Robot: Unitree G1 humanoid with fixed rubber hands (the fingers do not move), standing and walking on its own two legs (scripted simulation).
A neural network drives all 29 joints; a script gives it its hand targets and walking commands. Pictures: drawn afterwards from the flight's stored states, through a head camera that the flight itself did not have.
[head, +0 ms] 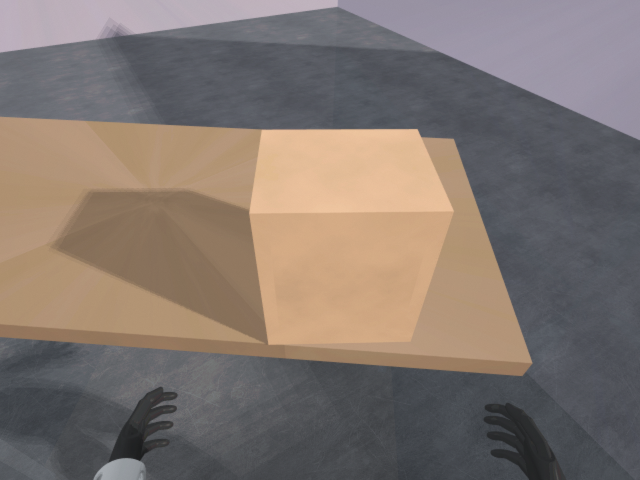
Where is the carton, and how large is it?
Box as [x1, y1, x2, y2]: [249, 129, 453, 344]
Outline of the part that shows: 262,130 249,215 268,344 410,341 453,212 417,129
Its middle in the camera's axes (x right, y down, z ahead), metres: +0.03 +0.00 +0.62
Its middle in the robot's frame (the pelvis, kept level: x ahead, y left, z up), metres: +0.47 -0.02 +0.05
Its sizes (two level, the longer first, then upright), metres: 0.239 0.198 0.285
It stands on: a table, 0.68 m high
